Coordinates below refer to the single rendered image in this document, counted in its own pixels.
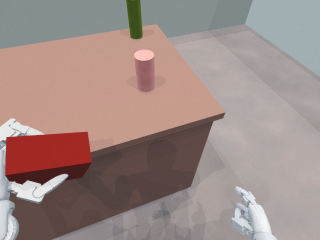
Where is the robot right hand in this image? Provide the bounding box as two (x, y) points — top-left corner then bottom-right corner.
(231, 186), (272, 239)

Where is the robot left hand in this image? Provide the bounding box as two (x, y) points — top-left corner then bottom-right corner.
(0, 118), (69, 204)

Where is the table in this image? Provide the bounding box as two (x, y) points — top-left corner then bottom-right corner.
(0, 24), (226, 240)

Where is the robot left forearm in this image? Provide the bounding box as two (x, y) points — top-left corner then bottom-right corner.
(0, 200), (19, 240)

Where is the sponge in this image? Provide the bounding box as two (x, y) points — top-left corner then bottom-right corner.
(5, 132), (92, 185)

